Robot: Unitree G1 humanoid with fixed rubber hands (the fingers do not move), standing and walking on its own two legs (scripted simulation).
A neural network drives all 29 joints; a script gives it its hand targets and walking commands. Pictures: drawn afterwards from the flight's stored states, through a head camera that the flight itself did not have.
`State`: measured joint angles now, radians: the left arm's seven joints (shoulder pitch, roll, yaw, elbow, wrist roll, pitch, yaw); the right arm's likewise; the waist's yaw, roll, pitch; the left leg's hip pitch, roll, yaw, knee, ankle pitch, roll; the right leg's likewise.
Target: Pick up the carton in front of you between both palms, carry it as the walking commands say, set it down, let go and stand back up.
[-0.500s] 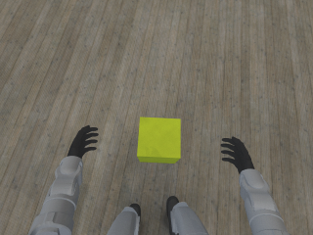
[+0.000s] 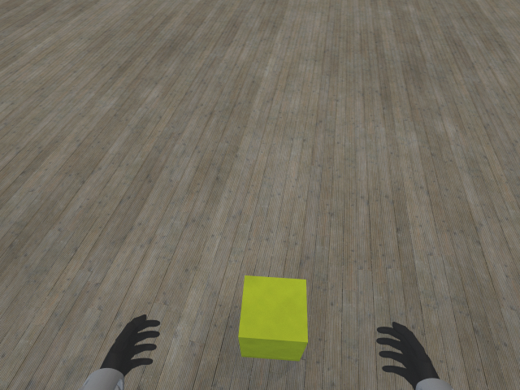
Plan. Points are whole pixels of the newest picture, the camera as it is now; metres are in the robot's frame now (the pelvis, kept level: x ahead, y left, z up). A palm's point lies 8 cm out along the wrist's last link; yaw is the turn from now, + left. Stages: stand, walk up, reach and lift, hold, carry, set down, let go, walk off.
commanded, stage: let go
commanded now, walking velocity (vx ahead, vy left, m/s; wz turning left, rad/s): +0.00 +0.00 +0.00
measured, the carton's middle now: (272, 319) +0.43 -0.03 -0.65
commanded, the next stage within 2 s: stand in 0.28 s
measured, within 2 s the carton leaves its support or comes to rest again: neither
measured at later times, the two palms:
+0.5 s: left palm out of the picture +0.12 +0.26 -0.10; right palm out of the picture +0.14 -0.26 -0.10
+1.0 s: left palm out of the picture +0.09 +0.25 -0.13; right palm out of the picture +0.10 -0.27 -0.13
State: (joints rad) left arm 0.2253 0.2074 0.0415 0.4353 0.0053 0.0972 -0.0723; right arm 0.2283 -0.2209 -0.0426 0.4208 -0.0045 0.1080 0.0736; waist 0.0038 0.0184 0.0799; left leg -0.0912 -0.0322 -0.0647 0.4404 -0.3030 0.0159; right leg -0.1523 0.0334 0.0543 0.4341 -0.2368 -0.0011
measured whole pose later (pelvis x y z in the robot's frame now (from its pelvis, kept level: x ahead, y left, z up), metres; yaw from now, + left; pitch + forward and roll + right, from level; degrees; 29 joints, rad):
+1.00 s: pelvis +0.05 -0.01 -0.01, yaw +2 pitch +3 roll +0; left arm 0.34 0.25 -0.01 0.84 0.01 -0.01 0.04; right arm 0.35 -0.26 0.01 0.84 -0.01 -0.01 -0.05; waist 0.01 0.01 -0.07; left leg -0.17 -0.03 -0.09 0.55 -0.42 0.00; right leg -0.24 0.04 0.02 0.58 -0.39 -0.03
